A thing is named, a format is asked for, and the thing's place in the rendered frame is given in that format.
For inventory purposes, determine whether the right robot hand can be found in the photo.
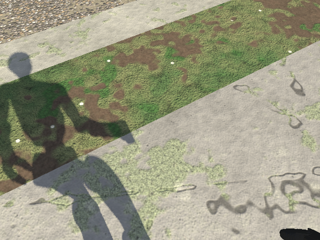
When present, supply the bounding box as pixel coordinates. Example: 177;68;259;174
279;228;320;240

